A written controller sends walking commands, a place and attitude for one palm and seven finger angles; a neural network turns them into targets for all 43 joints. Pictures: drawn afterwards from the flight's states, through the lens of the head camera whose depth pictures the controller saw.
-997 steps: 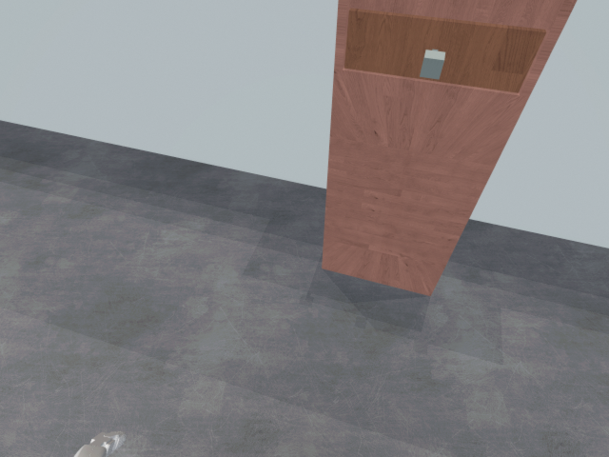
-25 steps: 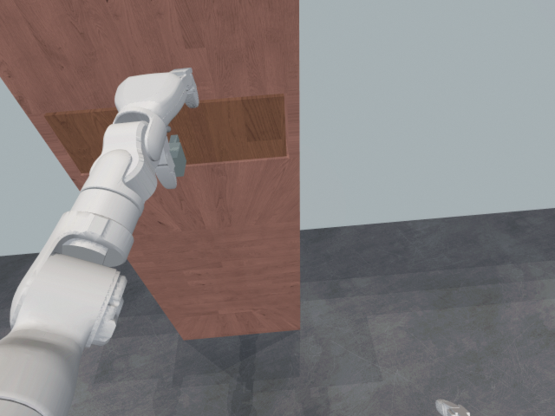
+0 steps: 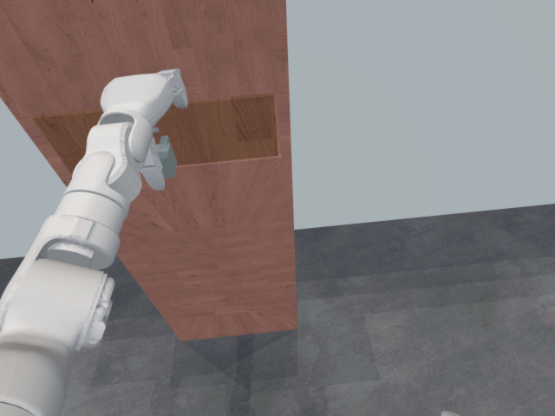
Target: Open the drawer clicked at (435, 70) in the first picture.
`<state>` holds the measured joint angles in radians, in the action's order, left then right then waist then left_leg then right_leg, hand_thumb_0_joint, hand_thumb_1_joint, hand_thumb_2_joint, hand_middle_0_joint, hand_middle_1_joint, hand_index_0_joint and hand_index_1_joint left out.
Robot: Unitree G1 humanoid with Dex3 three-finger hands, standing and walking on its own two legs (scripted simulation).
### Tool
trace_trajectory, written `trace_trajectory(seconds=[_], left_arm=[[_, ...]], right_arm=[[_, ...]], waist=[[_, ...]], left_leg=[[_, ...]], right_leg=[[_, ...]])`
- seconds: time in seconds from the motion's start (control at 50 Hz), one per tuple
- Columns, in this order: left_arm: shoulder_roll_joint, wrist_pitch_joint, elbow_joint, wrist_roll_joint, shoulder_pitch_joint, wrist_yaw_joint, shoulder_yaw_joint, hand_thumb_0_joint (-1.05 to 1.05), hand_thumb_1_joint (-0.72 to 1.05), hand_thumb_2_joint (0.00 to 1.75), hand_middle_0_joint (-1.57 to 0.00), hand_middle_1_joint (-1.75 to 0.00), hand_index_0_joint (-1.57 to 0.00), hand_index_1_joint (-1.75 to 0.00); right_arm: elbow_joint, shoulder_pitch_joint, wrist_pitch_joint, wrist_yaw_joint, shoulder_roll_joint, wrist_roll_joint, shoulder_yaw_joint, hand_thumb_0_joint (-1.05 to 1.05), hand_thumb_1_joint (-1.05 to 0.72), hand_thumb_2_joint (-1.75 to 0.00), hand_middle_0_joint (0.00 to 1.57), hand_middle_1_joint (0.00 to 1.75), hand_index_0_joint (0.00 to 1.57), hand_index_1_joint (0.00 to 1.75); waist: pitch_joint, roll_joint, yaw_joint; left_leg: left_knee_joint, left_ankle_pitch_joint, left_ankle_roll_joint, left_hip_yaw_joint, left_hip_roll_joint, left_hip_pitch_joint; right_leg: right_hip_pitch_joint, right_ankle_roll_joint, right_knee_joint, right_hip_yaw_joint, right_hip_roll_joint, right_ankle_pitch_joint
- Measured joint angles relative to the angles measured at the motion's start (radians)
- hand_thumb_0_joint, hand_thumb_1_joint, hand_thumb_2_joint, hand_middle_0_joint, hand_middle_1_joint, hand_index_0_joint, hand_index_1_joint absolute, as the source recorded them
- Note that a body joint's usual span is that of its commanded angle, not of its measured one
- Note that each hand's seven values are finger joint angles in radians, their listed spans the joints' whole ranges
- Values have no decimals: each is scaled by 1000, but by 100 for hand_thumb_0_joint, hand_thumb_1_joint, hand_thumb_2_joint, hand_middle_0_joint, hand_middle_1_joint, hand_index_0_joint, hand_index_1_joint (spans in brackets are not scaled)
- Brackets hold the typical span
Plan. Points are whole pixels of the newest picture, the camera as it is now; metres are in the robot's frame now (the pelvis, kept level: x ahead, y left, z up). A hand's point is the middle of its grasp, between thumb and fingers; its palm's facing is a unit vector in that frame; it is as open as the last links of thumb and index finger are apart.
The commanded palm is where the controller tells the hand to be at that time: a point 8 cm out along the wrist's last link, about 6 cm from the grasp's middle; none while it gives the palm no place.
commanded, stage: re-aim the fingers above the handle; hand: left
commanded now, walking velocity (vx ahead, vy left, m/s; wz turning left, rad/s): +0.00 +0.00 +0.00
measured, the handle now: (162, 153) +0.50 +0.18 +0.13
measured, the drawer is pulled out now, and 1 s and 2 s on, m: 0.00 0.00 0.00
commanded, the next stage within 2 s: lower the fingers behind the handle in 1.24 s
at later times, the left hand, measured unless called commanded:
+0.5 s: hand (155, 129) +0.48 +0.17 +0.20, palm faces +0.05 -0.05 -1.00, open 13.5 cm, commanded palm +0.46 +0.21 +0.24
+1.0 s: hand (155, 129) +0.48 +0.17 +0.20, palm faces +0.06 -0.05 -1.00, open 13.5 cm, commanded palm +0.46 +0.21 +0.24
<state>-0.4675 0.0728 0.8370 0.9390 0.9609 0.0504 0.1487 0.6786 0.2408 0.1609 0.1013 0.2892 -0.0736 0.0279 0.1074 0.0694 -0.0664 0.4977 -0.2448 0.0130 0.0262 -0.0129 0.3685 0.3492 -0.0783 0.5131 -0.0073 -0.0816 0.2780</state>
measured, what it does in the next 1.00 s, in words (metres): stands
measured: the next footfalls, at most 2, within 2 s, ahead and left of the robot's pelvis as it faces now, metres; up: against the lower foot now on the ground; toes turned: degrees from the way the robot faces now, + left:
none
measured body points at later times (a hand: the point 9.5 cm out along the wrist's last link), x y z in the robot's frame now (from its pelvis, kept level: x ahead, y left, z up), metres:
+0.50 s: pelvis -0.01 +0.01 +0.00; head +0.01 -0.02 +0.45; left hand +0.47 +0.17 +0.25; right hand +0.09 -0.26 -0.13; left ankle +0.00 +0.12 -0.73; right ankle -0.02 -0.06 -0.74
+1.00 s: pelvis -0.01 +0.02 +0.00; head +0.00 -0.01 +0.45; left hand +0.47 +0.17 +0.25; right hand +0.07 -0.25 -0.13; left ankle +0.00 +0.12 -0.73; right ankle -0.02 -0.06 -0.74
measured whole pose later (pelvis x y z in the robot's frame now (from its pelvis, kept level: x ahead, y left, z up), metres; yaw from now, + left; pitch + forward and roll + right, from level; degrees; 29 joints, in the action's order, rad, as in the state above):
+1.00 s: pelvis -0.01 +0.02 +0.00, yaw +0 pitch +7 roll +0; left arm -0.41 0.11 0.95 0.97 1.05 0.02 0.17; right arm 0.70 0.27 0.12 0.10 0.28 -0.07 0.02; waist 0.12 0.07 -0.07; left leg 0.50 -0.23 0.03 0.03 -0.03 0.40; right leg 0.38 -0.06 0.51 -0.01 -0.07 0.26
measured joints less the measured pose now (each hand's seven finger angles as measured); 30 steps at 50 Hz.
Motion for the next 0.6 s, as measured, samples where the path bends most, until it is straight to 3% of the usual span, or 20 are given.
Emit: trace_trajectory(seconds=[0.6], left_arm=[[42, 35, 97, 24, 82, -13, 25, 0, -49, 30, -43, -123, -37, -126]], right_arm=[[17, 17, -23, -5, -9, 5, -4, 1, -91, -90, 20, 30, 20, 30]], waist=[[11, -2, -5]], left_leg=[[5, 12, 11, -5, -9, 30]], right_leg=[[25, 10, 0, 7, 10, -11]])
